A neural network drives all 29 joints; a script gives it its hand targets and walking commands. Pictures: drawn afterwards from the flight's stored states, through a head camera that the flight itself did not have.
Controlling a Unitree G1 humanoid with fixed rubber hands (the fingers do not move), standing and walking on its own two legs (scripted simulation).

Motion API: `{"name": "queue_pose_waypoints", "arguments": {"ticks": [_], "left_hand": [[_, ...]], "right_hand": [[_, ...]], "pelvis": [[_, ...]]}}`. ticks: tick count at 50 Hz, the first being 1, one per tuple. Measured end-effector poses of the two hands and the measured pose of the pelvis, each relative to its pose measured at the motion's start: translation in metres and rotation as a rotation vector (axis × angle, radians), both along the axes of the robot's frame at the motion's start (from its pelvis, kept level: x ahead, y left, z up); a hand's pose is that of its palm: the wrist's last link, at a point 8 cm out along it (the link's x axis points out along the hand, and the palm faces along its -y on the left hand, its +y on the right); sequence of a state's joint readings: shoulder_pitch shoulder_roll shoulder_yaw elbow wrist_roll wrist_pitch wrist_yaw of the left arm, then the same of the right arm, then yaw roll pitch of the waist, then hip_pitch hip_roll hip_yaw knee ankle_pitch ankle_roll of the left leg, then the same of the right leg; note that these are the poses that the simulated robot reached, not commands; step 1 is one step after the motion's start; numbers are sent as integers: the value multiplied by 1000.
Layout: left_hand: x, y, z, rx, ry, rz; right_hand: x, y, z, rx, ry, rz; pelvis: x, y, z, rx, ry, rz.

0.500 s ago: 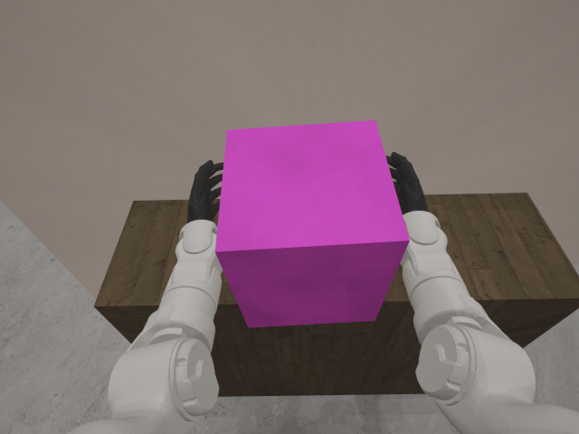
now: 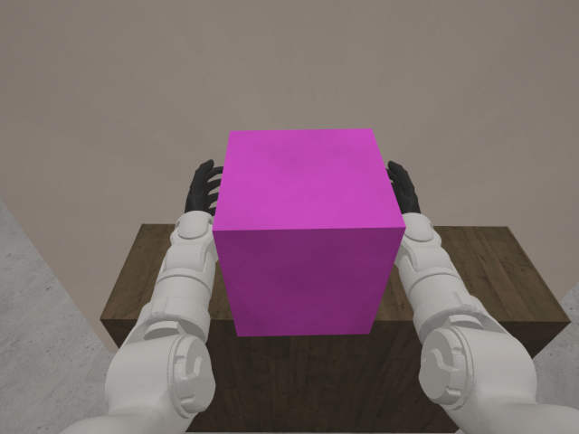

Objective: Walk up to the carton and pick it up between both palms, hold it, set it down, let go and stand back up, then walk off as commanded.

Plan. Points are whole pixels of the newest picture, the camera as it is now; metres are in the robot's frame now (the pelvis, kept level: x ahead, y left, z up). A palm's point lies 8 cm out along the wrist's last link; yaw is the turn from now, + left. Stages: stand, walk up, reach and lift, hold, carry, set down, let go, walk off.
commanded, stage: reach and lift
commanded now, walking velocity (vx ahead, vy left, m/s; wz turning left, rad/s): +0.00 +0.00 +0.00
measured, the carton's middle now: (302, 236) +0.39 +0.00 +0.09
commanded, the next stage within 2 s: hold in 1.68 s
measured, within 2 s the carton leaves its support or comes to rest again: neither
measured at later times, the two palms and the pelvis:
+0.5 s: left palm (182, 201) +0.38 +0.17 +0.17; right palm (400, 199) +0.39 -0.13 +0.17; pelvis +0.00 +0.00 +0.00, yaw +0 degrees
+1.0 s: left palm (173, 193) +0.37 +0.17 +0.20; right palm (401, 192) +0.38 -0.13 +0.19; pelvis -0.01 +0.00 +0.00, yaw +0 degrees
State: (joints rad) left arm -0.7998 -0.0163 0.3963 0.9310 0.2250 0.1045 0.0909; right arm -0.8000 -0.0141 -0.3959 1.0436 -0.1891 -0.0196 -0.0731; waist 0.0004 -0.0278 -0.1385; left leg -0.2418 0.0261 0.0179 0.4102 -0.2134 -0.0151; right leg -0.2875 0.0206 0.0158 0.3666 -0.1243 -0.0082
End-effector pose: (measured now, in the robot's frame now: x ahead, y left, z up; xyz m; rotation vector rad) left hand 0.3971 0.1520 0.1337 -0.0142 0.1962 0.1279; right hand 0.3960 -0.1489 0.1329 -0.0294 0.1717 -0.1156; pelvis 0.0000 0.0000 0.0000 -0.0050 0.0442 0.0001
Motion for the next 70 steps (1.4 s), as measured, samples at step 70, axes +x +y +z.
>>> {"name": "queue_pose_waypoints", "arguments": {"ticks": [70], "left_hand": [[-29, 19, 79, 47, -17, 33]], "right_hand": [[-17, 19, 64, 80, -22, 27]], "pelvis": [[-6, 3, 0, -2, -88, 3]]}}
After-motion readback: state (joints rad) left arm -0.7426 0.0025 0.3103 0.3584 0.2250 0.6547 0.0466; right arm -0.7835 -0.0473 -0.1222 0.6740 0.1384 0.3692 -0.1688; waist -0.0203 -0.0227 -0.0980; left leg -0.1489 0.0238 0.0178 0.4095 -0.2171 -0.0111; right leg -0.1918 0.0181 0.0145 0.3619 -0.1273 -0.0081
